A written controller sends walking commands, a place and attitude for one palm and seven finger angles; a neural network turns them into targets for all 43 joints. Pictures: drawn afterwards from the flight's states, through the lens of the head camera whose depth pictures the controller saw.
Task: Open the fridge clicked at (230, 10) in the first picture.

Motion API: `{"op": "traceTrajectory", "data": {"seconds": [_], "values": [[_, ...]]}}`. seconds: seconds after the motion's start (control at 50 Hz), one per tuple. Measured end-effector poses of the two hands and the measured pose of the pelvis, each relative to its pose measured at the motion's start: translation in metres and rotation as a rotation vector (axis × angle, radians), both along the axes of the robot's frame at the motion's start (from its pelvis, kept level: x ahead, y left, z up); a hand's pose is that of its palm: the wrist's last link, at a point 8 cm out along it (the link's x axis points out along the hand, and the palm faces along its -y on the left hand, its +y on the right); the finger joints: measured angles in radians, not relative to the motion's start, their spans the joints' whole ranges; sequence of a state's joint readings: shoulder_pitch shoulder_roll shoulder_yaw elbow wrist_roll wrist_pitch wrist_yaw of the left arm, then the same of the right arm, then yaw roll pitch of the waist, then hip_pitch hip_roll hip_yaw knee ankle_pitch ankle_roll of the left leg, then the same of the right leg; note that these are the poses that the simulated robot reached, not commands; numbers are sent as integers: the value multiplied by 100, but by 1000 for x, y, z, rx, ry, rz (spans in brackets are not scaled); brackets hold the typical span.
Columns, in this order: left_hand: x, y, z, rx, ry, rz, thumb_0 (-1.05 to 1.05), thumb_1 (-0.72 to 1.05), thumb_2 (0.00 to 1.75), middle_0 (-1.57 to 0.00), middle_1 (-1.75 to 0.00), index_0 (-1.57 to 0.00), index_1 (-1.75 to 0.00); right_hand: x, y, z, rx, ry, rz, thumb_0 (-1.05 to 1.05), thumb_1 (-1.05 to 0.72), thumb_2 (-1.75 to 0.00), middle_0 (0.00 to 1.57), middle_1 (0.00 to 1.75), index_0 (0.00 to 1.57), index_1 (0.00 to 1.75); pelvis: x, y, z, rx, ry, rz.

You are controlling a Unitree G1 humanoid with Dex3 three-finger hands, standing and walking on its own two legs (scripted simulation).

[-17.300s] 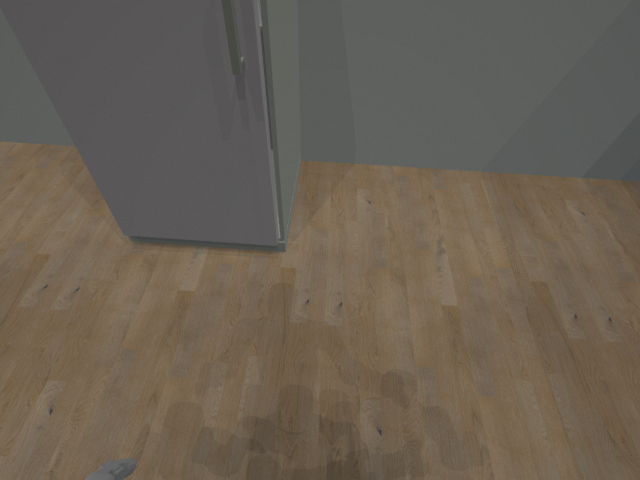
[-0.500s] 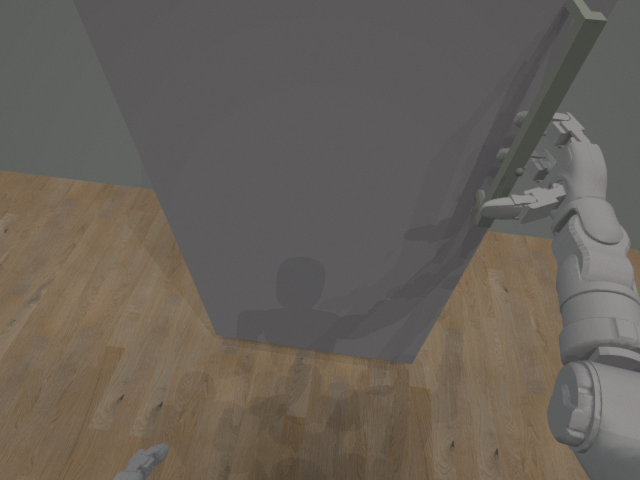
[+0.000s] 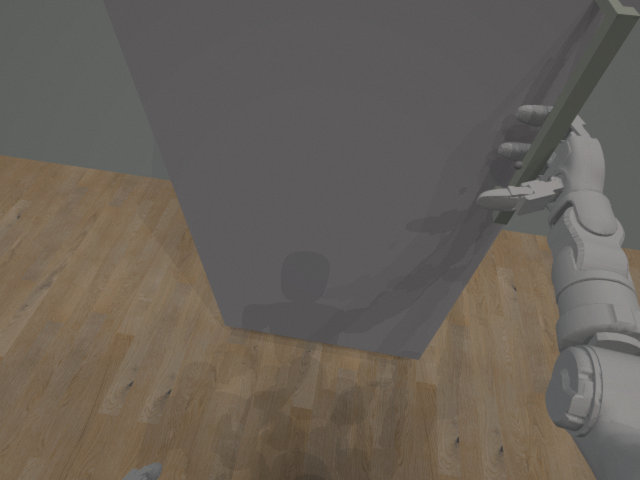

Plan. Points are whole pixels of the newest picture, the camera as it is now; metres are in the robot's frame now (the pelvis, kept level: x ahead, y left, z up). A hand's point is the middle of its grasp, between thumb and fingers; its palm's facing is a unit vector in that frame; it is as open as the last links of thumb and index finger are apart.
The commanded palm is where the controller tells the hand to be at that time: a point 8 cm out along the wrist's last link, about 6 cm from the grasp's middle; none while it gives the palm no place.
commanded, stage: slide the fingers in behind the handle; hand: right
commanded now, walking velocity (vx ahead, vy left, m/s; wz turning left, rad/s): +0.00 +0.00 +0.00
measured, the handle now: (543, 129) +0.52 -0.20 +0.18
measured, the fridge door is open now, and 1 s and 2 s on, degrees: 0 0 0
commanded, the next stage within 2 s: grip the handle and tug to test in 0.62 s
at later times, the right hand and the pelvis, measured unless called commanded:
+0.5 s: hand (519, 166) +0.47 -0.17 +0.17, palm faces +0.05 +1.00 +0.00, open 14.1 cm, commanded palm +0.44 -0.22 +0.17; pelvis +0.00 +0.00 +0.00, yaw +0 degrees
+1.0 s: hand (520, 167) +0.47 -0.17 +0.16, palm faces +0.07 +1.00 -0.01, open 12.2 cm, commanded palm +0.44 -0.21 +0.17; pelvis +0.01 -0.01 +0.00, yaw +0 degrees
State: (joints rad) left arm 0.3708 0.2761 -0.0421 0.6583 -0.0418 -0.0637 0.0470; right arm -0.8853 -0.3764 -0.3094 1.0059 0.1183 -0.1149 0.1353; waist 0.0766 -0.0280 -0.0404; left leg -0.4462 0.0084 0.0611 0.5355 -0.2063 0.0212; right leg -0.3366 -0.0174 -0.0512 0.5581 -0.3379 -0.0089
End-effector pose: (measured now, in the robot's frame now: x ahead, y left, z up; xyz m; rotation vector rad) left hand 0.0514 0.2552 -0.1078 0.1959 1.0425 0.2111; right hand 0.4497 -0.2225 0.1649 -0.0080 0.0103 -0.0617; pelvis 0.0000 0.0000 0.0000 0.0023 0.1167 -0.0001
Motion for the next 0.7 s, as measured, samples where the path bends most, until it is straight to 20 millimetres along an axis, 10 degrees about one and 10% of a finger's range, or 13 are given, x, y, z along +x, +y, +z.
{"op": "traceTrajectory", "data": {"seconds": [0.7], "values": [[27, -11, 3, -11, -56, -32, 1, 91, 90, -21, -30, -21, -30, -5, -1, 0, 4, -10, 2, -1, 50, -30, 28, 120, 28, 120, 5, -7, 1, 5, -5, -4]]}}
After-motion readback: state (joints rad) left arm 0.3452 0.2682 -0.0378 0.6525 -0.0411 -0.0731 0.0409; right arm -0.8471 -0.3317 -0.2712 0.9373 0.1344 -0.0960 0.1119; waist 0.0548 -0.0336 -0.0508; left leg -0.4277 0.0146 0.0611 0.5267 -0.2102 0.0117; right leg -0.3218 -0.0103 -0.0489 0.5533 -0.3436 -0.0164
